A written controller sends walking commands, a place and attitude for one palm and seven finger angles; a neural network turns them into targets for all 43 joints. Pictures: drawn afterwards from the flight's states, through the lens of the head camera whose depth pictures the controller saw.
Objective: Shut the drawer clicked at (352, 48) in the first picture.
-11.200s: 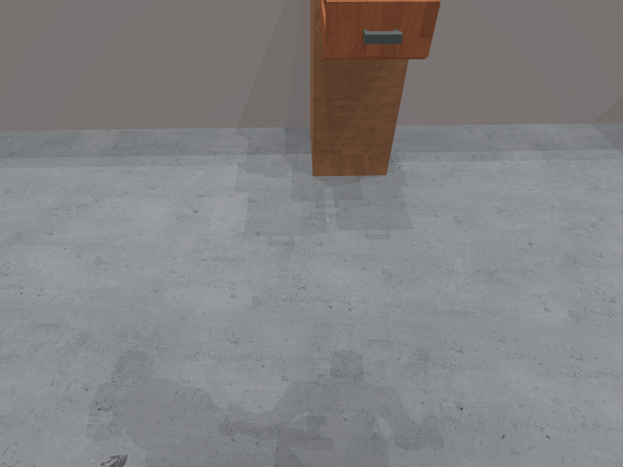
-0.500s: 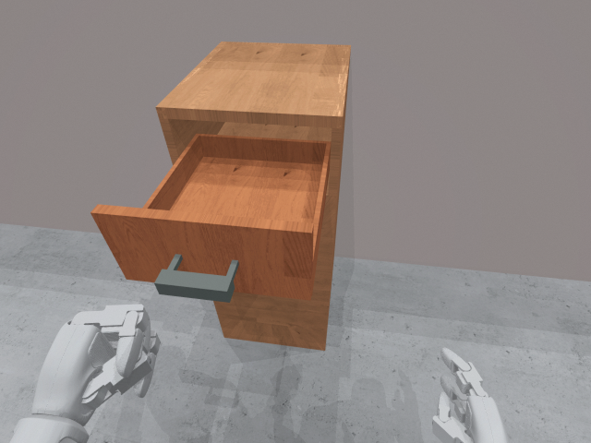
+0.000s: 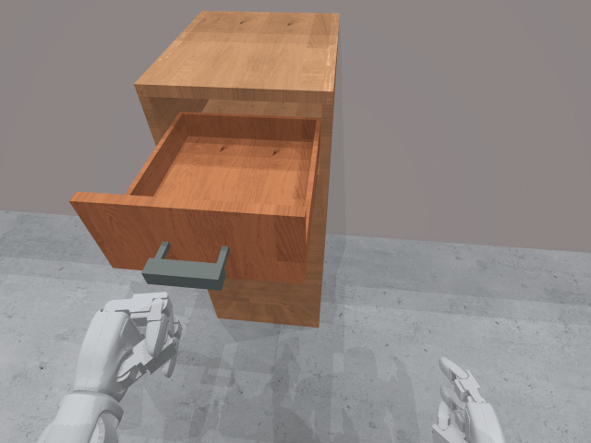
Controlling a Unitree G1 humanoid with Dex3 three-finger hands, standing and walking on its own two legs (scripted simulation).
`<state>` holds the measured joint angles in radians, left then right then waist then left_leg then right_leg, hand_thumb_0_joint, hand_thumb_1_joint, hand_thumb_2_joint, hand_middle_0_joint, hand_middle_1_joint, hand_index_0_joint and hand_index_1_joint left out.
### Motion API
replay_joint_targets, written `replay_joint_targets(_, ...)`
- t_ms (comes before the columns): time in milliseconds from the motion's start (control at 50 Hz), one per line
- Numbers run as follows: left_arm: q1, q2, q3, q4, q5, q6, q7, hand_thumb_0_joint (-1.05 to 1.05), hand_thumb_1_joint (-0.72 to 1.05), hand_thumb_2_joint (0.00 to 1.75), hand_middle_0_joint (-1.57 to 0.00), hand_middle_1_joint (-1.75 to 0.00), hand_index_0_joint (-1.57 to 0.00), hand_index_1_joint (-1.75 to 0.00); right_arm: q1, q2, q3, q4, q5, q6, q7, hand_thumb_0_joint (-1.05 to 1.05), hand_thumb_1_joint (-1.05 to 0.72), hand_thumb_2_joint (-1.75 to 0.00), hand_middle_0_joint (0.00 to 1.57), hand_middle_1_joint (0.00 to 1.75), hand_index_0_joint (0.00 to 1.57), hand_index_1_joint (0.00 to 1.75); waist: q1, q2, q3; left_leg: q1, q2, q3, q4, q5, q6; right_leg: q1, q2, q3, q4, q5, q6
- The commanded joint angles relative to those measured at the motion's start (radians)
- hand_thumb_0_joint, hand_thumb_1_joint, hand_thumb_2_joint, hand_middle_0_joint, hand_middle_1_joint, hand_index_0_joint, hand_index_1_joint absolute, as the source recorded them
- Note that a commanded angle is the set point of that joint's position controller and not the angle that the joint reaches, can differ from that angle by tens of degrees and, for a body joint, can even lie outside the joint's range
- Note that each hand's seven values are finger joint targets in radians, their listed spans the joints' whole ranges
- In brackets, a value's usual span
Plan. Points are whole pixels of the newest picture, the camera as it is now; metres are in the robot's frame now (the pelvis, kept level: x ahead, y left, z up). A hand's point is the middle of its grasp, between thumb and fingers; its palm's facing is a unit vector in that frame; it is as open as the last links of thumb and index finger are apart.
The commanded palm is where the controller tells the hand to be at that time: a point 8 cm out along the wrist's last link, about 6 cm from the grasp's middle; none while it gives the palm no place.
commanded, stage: bring the fist close to the handle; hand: left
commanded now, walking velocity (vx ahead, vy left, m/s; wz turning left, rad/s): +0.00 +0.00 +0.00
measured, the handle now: (189, 261) +0.35 +0.19 +0.06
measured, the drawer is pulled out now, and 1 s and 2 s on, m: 0.30 0.30 0.21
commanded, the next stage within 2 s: push the drawer shut in 0.94 s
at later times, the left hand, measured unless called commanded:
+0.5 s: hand (205, 330) +0.24 +0.14 +0.06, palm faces -0.02 -1.00 -0.05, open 3.3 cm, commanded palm +0.22 +0.20 +0.06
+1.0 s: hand (201, 329) +0.25 +0.15 +0.05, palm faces -0.01 -1.00 -0.05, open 3.3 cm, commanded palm +0.22 +0.21 +0.06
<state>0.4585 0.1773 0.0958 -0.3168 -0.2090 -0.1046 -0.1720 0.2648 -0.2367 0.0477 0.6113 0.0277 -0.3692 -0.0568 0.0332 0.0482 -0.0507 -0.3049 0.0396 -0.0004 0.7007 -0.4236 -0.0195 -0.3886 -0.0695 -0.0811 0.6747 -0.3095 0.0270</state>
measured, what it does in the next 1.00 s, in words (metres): stands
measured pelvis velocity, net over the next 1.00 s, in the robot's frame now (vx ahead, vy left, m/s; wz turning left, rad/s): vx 0.00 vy -0.01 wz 0.00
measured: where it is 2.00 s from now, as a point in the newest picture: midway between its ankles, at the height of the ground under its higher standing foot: outside the picture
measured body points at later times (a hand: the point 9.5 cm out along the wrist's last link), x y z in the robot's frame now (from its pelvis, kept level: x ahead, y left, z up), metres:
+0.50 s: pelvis +0.00 +0.00 -0.01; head +0.03 -0.02 +0.43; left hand +0.24 +0.20 +0.06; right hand +0.17 -0.23 -0.10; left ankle -0.03 +0.13 -0.72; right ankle +0.02 -0.14 -0.72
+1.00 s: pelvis +0.00 -0.01 -0.02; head +0.04 -0.02 +0.43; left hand +0.24 +0.20 +0.06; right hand +0.16 -0.24 -0.10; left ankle -0.03 +0.13 -0.72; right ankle +0.02 -0.14 -0.72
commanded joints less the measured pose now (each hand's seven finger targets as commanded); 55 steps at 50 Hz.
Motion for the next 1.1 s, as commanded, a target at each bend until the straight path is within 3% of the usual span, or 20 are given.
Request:
replay_joint_targets(0,-0.078,0.084,0.046,-0.202,-0.006,-0.092,0.009,0.0,0.9,0.9,-1.4,-1.6,-1.4,-1.6,-0.103,-0.1,-0.051,-0.177,0.003,-0.048,-0.001,0.0,-0.9,-0.9,0.2,0.3,0.2,0.3,-0.002,-0.042,-0.092,-0.077,-0.044,0.011,-0.11,0.26,0.026,0.107,0.051,-0.013,-0.073,0.17,-0.027)
replay_joint_targets(80,-0.108,0.104,0.068,-0.165,0.001,-0.124,0.024,0.0,0.9,0.9,-1.4,-1.6,-1.4,-1.6,-0.096,-0.106,-0.058,-0.173,0.0,-0.03,0.0,0.0,-0.9,-0.9,0.2,0.3,0.2,0.3,-0.011,-0.066,-0.101,-0.101,-0.043,0.012,-0.093,0.255,0.023,0.087,0.05,-0.013,-0.055,0.162,-0.027)
replay_joint_targets(100,-0.098,0.086,0.054,-0.164,0.002,-0.132,0.023,0.0,0.9,0.9,-1.4,-1.6,-1.4,-1.6,-0.094,-0.101,-0.059,-0.18,-0.002,-0.03,0.001,0.0,-0.9,-0.9,0.2,0.3,0.2,0.3,-0.005,-0.043,-0.109,-0.101,-0.045,0.014,-0.09,0.268,0.023,0.09,0.049,-0.009,-0.048,0.179,-0.03)
replay_joint_targets(180,-0.105,0.071,0.029,-0.136,0.007,-0.168,0.029,0.0,0.9,0.9,-1.4,-1.6,-1.4,-1.6,-0.084,-0.106,-0.062,-0.176,-0.004,-0.021,0.007,0.0,-0.9,-0.9,0.2,0.3,0.2,0.3,-0.019,-0.063,-0.13,-0.111,-0.042,0.01,-0.067,0.284,0.021,0.066,0.051,-0.014,-0.022,0.195,-0.029)
replay_joint_targets(200,-0.118,0.047,-0.001,-0.131,0.01,-0.174,0.026,0.0,0.9,0.9,-1.4,-1.6,-1.4,-1.6,-0.078,-0.103,-0.061,-0.18,-0.004,-0.018,0.009,0.0,-0.9,-0.9,0.2,0.3,0.2,0.3,-0.022,-0.043,-0.119,-0.118,-0.043,0.01,-0.065,0.28,0.02,0.055,0.05,-0.013,-0.018,0.193,-0.03)
replay_joint_targets(280,-0.212,0.073,0.005,-0.075,0.025,-0.192,0.035,0.0,0.9,0.9,-1.4,-1.6,-1.4,-1.6,-0.073,-0.115,-0.062,-0.175,-0.005,-0.001,0.006,0.0,-0.9,-0.9,0.2,0.3,0.2,0.3,-0.038,-0.05,-0.114,-0.149,-0.043,0.003,-0.047,0.227,0.019,0.008,0.05,-0.01,0.0,0.13,-0.031)
replay_joint_targets(440,-0.283,0.063,0.012,0.037,0.024,-0.219,0.041,0.0,0.9,0.9,-1.4,-1.6,-1.4,-1.6,-0.063,-0.108,-0.067,-0.186,-0.007,0.036,0.013,0.0,-0.9,-0.9,0.2,0.3,0.2,0.3,-0.028,-0.052,-0.191,-0.182,-0.047,0.01,-0.01,0.266,0.015,0.015,0.045,0.001,0.044,0.193,-0.034)
replay_joint_targets(480,-0.302,0.086,0.039,0.069,0.026,-0.231,0.043,0.0,0.9,0.9,-1.4,-1.6,-1.4,-1.6,-0.061,-0.112,-0.072,-0.179,-0.01,0.049,0.012,0.0,-0.9,-0.9,0.2,0.3,0.2,0.3,-0.033,-0.093,-0.205,-0.199,-0.046,0.011,0.003,0.277,0.018,0.022,0.046,0.004,0.051,0.212,-0.033)
replay_joint_targets(540,-0.332,0.077,0.033,0.076,0.02,-0.248,0.03,0.0,0.9,0.9,-1.4,-1.6,-1.4,-1.6,-0.062,-0.108,-0.073,-0.186,-0.007,0.062,0.017,0.0,-0.9,-0.9,0.2,0.3,0.2,0.3,-0.03,-0.034,-0.229,-0.2,-0.049,0.017,0.011,0.282,0.014,0.018,0.043,0.01,0.066,0.223,-0.036)
replay_joint_targets(580,-0.298,0.085,0.04,0.057,0.015,-0.255,0.028,0.0,0.9,0.9,-1.4,-1.6,-1.4,-1.6,-0.062,-0.108,-0.076,-0.195,-0.008,0.064,0.02,0.0,-0.9,-0.9,0.2,0.3,0.2,0.3,-0.024,-0.052,-0.259,-0.192,-0.046,0.019,0.014,0.308,0.018,0.045,0.042,0.011,0.062,0.254,-0.035)
replay_joint_targets(700,-0.304,0.091,0.052,0.098,-0.002,-0.253,0.016,0.0,0.9,0.9,-1.4,-1.6,-1.4,-1.6,-0.06,-0.112,-0.077,-0.194,-0.002,0.079,0.016,0.0,-0.9,-0.9,0.2,0.3,0.2,0.3,-0.039,-0.088,-0.213,-0.224,-0.046,0.019,0.013,0.256,0.021,0.025,0.042,0.016,0.05,0.213,-0.029)
replay_joint_targets(740,-0.312,0.093,0.051,0.084,-0.003,-0.255,0.012,0.0,0.9,0.9,-1.4,-1.6,-1.4,-1.6,-0.065,-0.111,-0.075,-0.196,0.001,0.081,0.015,0.0,-0.9,-0.9,0.2,0.3,0.2,0.3,-0.037,-0.04,-0.214,-0.221,-0.049,0.021,0.01,0.246,0.018,0.021,0.04,0.016,0.052,0.198,-0.031)
replay_joint_targets(780,-0.317,0.102,0.054,0.078,-0.005,-0.258,0.012,0.0,0.9,0.9,-1.4,-1.6,-1.4,-1.6,-0.064,-0.113,-0.078,-0.194,0.001,0.08,0.013,0.0,-0.9,-0.9,0.2,0.3,0.2,0.3,-0.043,-0.078,-0.218,-0.218,-0.046,0.016,0.013,0.247,0.022,0.018,0.043,0.015,0.049,0.192,-0.03)
replay_joint_targets(840,-0.303,0.101,0.056,0.082,-0.008,-0.26,0.008,0.0,0.9,0.9,-1.4,-1.6,-1.4,-1.6,-0.059,-0.113,-0.078,-0.195,0.001,0.08,0.013,0.0,-0.9,-0.9,0.2,0.3,0.2,0.3,-0.04,-0.054,-0.22,-0.219,-0.048,0.019,0.015,0.237,0.02,0.014,0.041,0.017,0.049,0.187,-0.029)
replay_joint_targets(880,-0.33,0.119,0.07,0.102,-0.009,-0.261,0.009,0.0,0.9,0.9,-1.4,-1.6,-1.4,-1.6,-0.063,-0.118,-0.077,-0.189,0.0,0.086,0.009,0.0,-0.9,-0.9,0.2,0.3,0.2,0.3,-0.049,-0.096,-0.198,-0.239,-0.048,0.016,0.017,0.218,0.023,0.008,0.041,0.021,0.043,0.165,-0.028)
replay_joint_targets(940,-0.319,0.096,0.052,0.074,-0.01,-0.266,0.003,0.0,0.9,0.9,-1.4,-1.6,-1.4,-1.6,-0.066,-0.111,-0.078,-0.199,0.003,0.082,0.01,0.0,-0.9,-0.9,0.2,0.3,0.2,0.3,-0.037,-0.027,-0.236,-0.207,-0.048,0.017,0.015,0.244,0.019,0.013,0.041,0.016,0.057,0.186,-0.032)
replay_joint_targets(980,-0.309,0.091,0.042,0.081,-0.012,-0.262,0.004,0.0,0.9,0.9,-1.4,-1.6,-1.4,-1.6,-0.063,-0.112,-0.076,-0.199,0.001,0.082,0.012,0.0,-0.9,-0.9,0.2,0.3,0.2,0.3,-0.043,-0.071,-0.229,-0.215,-0.046,0.012,0.015,0.246,0.021,0.015,0.043,0.013,0.054,0.19,-0.03)
replay_joint_targets(1040,-0.33,0.101,0.051,0.088,-0.01,-0.258,0.005,0.0,0.9,0.9,-1.4,-1.6,-1.4,-1.6,-0.065,-0.113,-0.075,-0.196,0.003,0.085,0.013,0.0,-0.9,-0.9,0.2,0.3,0.2,0.3,-0.045,-0.043,-0.203,-0.222,-0.048,0.014,0.013,0.226,0.018,-0.002,0.041,0.014,0.051,0.173,-0.031)
replay_joint_targets(1080,-0.37,0.121,0.063,0.102,-0.005,-0.256,0.009,0.0,0.9,0.9,-1.4,-1.6,-1.4,-1.6,-0.068,-0.118,-0.075,-0.191,0.0,0.09,0.01,0.0,-0.9,-0.9,0.2,0.3,0.2,0.3,-0.048,-0.067,-0.196,-0.233,-0.046,0.01,0.015,0.216,0.02,-0.009,0.043,0.017,0.052,0.156,-0.031)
